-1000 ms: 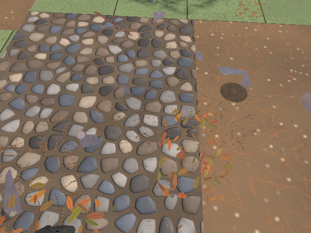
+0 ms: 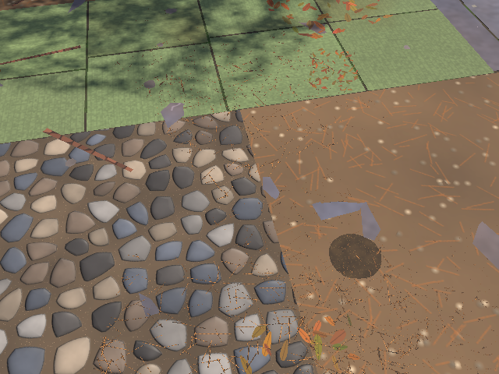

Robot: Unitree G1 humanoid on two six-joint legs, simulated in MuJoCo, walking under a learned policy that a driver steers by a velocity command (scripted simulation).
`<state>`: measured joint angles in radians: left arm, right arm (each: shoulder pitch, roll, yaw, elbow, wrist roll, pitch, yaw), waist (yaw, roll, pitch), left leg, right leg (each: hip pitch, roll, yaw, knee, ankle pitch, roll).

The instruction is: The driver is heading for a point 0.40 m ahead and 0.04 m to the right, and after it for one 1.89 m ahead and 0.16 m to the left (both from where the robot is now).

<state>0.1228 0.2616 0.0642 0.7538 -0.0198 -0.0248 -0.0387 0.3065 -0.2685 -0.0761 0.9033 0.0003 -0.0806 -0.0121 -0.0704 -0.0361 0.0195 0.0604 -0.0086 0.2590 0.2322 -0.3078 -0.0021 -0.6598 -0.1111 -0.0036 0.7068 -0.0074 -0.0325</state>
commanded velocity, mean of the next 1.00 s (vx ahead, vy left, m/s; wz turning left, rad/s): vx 0.24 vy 0.00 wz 0.04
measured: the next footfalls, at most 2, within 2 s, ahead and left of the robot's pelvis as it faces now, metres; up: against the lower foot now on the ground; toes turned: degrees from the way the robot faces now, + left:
right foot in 0.10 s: +0.22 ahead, -0.12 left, +0.00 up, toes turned -7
left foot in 0.58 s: +0.49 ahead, +0.03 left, +0.00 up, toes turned -8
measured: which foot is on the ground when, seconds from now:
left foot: down 0.00-0.12, up 0.14-0.56, down 0.58-1.00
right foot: up 0.00-0.08, down 0.10-0.60, up 0.62-0.98, down 1.00-1.00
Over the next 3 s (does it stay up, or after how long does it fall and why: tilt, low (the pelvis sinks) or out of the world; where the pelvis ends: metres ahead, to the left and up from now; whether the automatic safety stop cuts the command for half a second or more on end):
stays up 0.92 -0.06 0.01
